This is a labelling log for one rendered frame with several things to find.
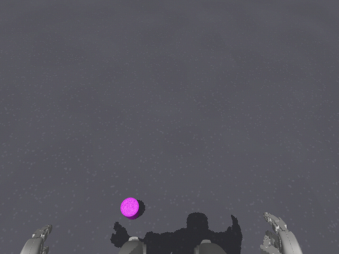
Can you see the cup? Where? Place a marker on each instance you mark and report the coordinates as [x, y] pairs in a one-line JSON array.
[[130, 208]]

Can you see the right robot hand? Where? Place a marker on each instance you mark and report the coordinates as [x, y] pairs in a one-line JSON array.
[[284, 243]]

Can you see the left robot hand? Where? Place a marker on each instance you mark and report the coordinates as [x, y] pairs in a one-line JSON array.
[[35, 245]]

